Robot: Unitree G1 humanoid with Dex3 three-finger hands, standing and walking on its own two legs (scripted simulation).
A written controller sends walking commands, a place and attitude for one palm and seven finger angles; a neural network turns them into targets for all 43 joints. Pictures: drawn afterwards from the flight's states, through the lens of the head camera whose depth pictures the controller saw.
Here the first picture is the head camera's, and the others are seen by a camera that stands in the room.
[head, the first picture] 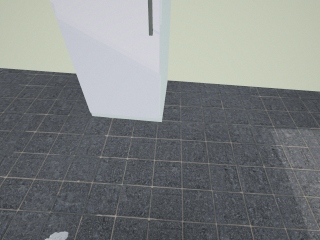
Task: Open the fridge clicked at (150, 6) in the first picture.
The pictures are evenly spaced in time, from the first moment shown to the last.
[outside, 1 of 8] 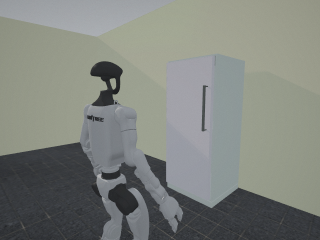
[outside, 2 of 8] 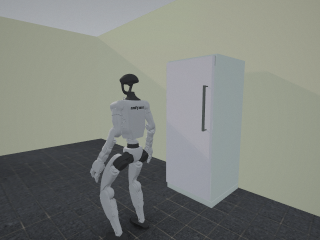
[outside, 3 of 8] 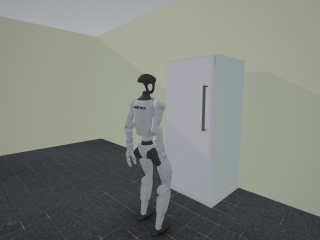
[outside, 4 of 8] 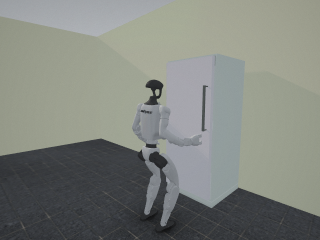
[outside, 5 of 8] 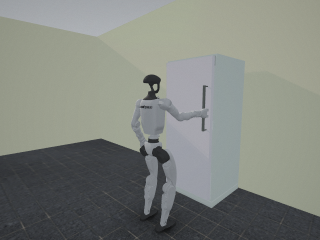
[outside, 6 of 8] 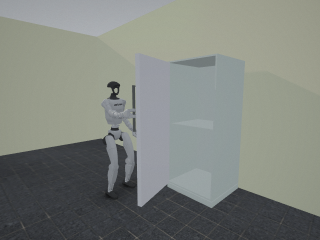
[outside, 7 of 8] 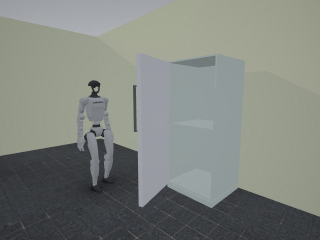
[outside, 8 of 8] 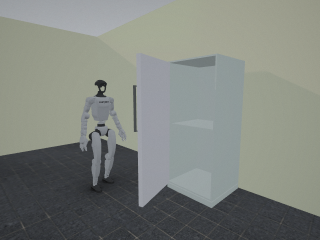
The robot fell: no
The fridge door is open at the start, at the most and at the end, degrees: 0 82 72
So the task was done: yes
